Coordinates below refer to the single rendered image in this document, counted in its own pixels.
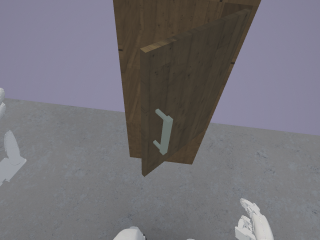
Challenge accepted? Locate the right robot hand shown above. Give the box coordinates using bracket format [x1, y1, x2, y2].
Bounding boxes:
[235, 198, 274, 240]

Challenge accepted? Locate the left robot hand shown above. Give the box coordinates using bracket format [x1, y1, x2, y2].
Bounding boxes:
[0, 88, 27, 186]

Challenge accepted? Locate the robot left shin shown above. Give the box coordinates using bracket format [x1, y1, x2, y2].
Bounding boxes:
[130, 226, 141, 232]

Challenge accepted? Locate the cupboard door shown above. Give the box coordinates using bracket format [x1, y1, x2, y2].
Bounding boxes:
[140, 8, 252, 177]

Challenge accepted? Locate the handle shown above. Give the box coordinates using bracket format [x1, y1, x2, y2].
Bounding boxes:
[153, 109, 173, 155]

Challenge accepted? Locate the robot left thigh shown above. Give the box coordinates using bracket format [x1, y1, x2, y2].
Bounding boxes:
[113, 228, 146, 240]

